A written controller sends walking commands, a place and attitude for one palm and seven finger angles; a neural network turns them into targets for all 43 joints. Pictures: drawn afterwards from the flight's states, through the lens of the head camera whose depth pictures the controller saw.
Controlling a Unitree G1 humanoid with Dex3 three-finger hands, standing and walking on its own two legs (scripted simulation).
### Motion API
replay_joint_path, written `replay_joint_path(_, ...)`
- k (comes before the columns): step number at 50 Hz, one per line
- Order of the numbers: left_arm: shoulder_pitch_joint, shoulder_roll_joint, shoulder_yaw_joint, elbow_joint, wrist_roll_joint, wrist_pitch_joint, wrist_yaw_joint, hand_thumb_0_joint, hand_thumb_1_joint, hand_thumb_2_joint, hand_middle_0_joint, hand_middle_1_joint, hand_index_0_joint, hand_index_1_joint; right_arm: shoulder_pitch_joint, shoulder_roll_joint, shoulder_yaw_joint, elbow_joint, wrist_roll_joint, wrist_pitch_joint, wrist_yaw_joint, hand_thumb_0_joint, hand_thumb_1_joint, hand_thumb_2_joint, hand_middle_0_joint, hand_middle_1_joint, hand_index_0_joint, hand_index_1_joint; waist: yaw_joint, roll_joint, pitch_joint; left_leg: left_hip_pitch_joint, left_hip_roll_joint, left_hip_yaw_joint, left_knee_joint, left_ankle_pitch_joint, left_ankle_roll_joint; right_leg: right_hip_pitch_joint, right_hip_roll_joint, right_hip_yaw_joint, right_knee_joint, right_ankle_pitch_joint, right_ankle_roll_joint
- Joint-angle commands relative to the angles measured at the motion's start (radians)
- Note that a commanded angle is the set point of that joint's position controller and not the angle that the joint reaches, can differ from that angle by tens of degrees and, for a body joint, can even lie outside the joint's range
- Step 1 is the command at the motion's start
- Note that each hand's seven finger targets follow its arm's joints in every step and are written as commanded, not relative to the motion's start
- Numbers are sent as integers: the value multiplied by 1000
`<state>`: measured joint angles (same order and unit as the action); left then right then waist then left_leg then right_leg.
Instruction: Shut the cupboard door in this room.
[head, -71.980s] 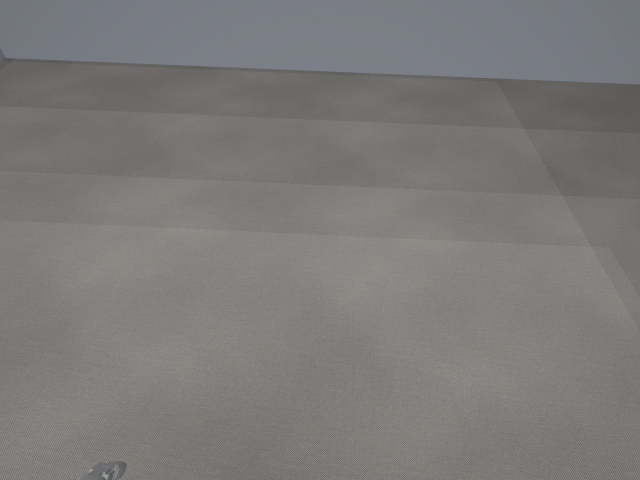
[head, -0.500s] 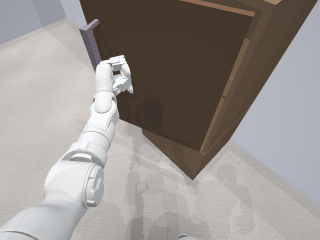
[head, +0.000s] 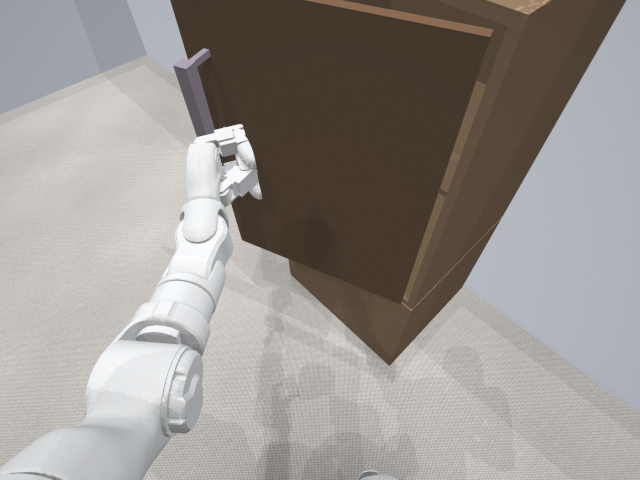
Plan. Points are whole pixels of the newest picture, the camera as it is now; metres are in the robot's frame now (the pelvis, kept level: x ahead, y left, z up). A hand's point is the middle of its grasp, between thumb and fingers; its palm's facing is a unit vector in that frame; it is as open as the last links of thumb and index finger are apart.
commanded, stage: draw the hand back to the body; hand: left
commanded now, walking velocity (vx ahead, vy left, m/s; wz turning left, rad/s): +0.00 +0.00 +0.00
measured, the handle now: (207, 104) +0.65 +0.14 +0.10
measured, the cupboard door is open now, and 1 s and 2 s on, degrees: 20 20 20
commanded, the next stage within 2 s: step back with the hand held close in 1.44 s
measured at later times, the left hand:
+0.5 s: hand (135, 260) +0.33 +0.17 +0.15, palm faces +0.06 -0.99 -0.16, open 3.1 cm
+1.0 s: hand out of the picture +0.22 +0.28 +0.18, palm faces +0.41 -0.83 -0.38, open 5.6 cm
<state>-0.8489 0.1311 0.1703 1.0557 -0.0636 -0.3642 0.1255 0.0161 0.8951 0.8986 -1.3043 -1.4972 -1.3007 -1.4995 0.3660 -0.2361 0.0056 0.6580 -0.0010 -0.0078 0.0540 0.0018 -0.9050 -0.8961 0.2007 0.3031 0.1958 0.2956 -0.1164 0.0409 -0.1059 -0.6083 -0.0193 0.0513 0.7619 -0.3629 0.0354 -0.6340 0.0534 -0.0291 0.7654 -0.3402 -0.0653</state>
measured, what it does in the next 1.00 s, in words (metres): stands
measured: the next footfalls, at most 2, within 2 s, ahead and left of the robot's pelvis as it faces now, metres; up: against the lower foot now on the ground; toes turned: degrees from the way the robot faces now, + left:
none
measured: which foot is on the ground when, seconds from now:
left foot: down 0.00-1.00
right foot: down 0.00-1.00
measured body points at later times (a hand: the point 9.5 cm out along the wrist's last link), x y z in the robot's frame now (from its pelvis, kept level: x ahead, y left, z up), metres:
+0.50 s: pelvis +0.01 +0.02 +0.03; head +0.00 +0.00 +0.48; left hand +0.32 +0.22 +0.16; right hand +0.22 -0.21 -0.04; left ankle +0.00 +0.10 -0.71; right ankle +0.02 -0.08 -0.71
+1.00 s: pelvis +0.02 +0.03 +0.04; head +0.00 +0.00 +0.48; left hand +0.19 +0.32 +0.21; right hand +0.20 -0.18 -0.06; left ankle +0.00 +0.10 -0.71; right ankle +0.02 -0.08 -0.71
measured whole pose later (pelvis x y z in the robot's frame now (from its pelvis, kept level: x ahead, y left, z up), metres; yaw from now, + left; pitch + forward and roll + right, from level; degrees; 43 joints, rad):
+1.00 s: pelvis +0.02 +0.03 +0.04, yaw +2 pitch -4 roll -1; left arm 0.40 0.34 0.26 -0.33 -0.07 -0.03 0.09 0.02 0.89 0.90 -0.53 -0.64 -0.52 -0.65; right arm 0.22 -0.23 0.03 0.62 0.02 0.02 -0.05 0.01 -0.90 -0.90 0.20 0.30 0.20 0.30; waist 0.05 0.09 -0.01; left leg -0.08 -0.06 0.01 0.40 -0.25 0.07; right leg -0.08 0.03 -0.04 0.37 -0.23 -0.02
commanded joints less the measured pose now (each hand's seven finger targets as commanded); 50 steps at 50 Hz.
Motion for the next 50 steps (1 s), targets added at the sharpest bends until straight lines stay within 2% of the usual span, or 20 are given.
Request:
replay_joint_path(1, -198, 199, 45, -383, -38, -37, -57, 0, 900, 900, -1300, -1500, -1300, -1500, 24, -147, -52, -150, 18, -21, -20, 0, -900, -900, 200, 300, 200, 300, 71, -143, -403, 131, -10, -17, -105, 225, 10, 405, -35, 71, -130, 409, 61)
replay_joint_path(5, -125, 169, -5, -641, -79, 11, -105, 0, 900, 900, -1300, -1500, -1300, -1500, -36, -137, -54, -175, 40, -32, -37, 0, -900, -900, 200, 300, 200, 300, 74, -109, -351, 217, -4, -11, -141, 223, 17, 411, -33, 69, -184, 382, 66)
replay_joint_path(6, -100, 170, -17, -709, -85, 22, -115, 0, 900, 900, -1300, -1500, -1300, -1500, -52, -137, -55, -181, 45, -36, -44, 0, -900, -900, 200, 300, 200, 300, 78, -74, -352, 254, 0, -11, -149, 239, 17, 411, -33, 65, -189, 380, 63)
replay_joint_path(9, -4, 141, -57, -791, -107, 71, -142, 0, 900, 900, -1300, -1500, -1300, -1500, -96, -128, -45, -176, 56, -56, -58, 0, -900, -900, 200, 300, 200, 300, 76, -66, -255, 292, 6, -21, -183, 199, 18, 366, -31, 51, -231, 294, 59)
replay_joint_path(11, 46, 128, -82, -850, -111, 109, -155, 0, 900, 900, -1300, -1500, -1300, -1500, -123, -127, -40, -183, 62, -65, -70, 0, -900, -900, 200, 300, 200, 300, 79, -25, -215, 327, 8, -30, -203, 191, 18, 354, -32, 43, -245, 262, 54)
replay_joint_path(15, 195, 163, -43, -920, -133, 199, -173, 0, 900, 900, -1245, -1440, -1245, -1440, -186, -125, -24, -202, 70, -74, -83, 0, -900, -900, 200, 300, 200, 300, 114, -62, -180, 348, 10, -45, -242, 183, 13, 383, -39, 30, -266, 235, 47)
replay_joint_path(17, 251, 177, -35, -976, -141, 233, -184, 0, 900, 900, -1190, -1380, -1190, -1380, -216, -123, -15, -215, 72, -71, -90, 0, -900, -900, 200, 300, 200, 300, 119, -93, -164, 357, 10, -47, -256, 193, 15, 407, -45, 29, -275, 247, 50)
replay_joint_path(18, 270, 174, -38, -1012, -144, 250, -193, 0, 900, 900, -1163, -1350, -1163, -1350, -233, -120, -11, -225, 74, -70, -92, 0, -900, -900, 200, 300, 200, 300, 124, -77, -158, 367, 10, -50, -261, 203, 14, 414, -45, 27, -273, 257, 47)
replay_joint_path(19, 308, 218, -101, -1100, -62, 226, -149, 0, 900, 900, -1135, -1320, -1135, -1320, -257, -95, -8, -224, 61, -53, -103, 0, -900, -900, 200, 300, 200, 300, 118, -82, -96, 387, 12, -58, -303, 205, 10, 420, -66, 67, -325, 238, 53)
replay_joint_path(21, 425, 211, -96, -1133, -48, 237, -116, 0, 900, 900, -1080, -1260, -1080, -1260, -266, -96, -3, -225, 53, -32, -111, 0, -900, -900, 200, 300, 200, 300, 126, -70, -85, 421, 18, -63, -327, 226, 11, 462, -66, 59, -345, 248, 50)
replay_joint_path(24, 503, 229, -73, -1215, -31, 254, -91, 0, 900, 900, -997, -1170, -997, -1170, -281, -87, 8, -229, 45, -9, -117, 0, -900, -900, 200, 300, 200, 300, 125, -53, -67, 474, 25, -69, -362, 273, 5, 498, -61, 42, -368, 289, 44)
replay_joint_path(28, 579, 230, -79, -1361, -11, 268, -76, 0, 900, 900, -887, -1050, -887, -1050, -296, -84, 17, -238, 35, -2, -115, 0, -900, -900, 200, 300, 200, 300, 126, 44, -64, 547, 33, -82, -399, 353, -10, 527, -55, 25, -391, 319, 33)
replay_joint_path(29, 612, 232, -72, -1379, -9, 274, -71, 0, 900, 900, -860, -1020, -860, -1020, -297, -83, 18, -238, 31, -2, -115, 0, -900, -900, 200, 300, 200, 300, 127, 23, -59, 557, 35, -85, -401, 374, -11, 534, -51, 23, -396, 333, 33)
replay_joint_path(32, 706, 249, -47, -1447, -4, 285, -62, 0, 900, 900, -777, -930, -777, -930, -302, -84, 19, -241, 22, -2, -113, 0, -900, -900, 200, 300, 200, 300, 135, 36, -53, 574, 38, -91, -411, 433, -19, 560, -53, 17, -406, 355, 31)
replay_joint_path(34, 783, 262, -16, -1470, -2, 290, -55, 0, 900, 900, -723, -870, -723, -870, -306, -84, 17, -243, 17, 0, -113, 0, -900, -900, 200, 300, 200, 300, 142, -9, -46, 574, 42, -93, -415, 455, -23, 571, -49, 10, -409, 364, 33)
replay_joint_path(36, 859, 290, 23, -1485, -2, 292, -52, 0, 900, 900, -668, -810, -668, -810, -308, -89, 14, -240, 14, 1, -113, 0, -900, -900, 200, 300, 200, 300, 150, -19, -36, 558, 40, -94, -416, 469, -27, 591, -51, 10, -416, 373, 31)
replay_joint_path(45, 1076, 366, 180, -1595, -10, 268, -31, 0, 900, 900, -420, -540, -420, -540, -321, -86, -1, -230, 15, -23, -112, 0, -900, -900, 200, 300, 200, 300, 171, 13, 6, 514, 42, -95, -420, 421, -36, 589, -54, 8, -422, 320, 36)
replay_joint_path(46, 1107, 393, 210, -1603, -10, 265, -28, 0, 900, 900, -393, -510, -393, -510, -320, -93, -6, -226, 15, -29, -112, 0, -900, -900, 200, 300, 200, 300, 177, 18, 4, 501, 41, -96, -420, 426, -37, 605, -55, 10, -424, 321, 34)
replay_joint_path(48, 1144, 394, 230, -1637, -12, 253, -25, 0, 900, 900, -337, -450, -337, -450, -316, -89, -10, -225, 19, -41, -112, 0, -900, -900, 200, 300, 200, 300, 176, 39, -3, 509, 44, -96, -414, 439, -40, 597, -57, 10, -418, 320, 36)
replay_joint_path(50, 1200, 412, 270, -1639, -15, 246, -19, 0, 900, 900, -282, -390, -282, -390, -307, -91, -16, -218, 19, -53, -112, 0, -900, -900, 200, 300, 200, 300, 181, 21, 10, 497, 45, -95, -414, 432, -40, 590, -56, 6, -418, 313, 38)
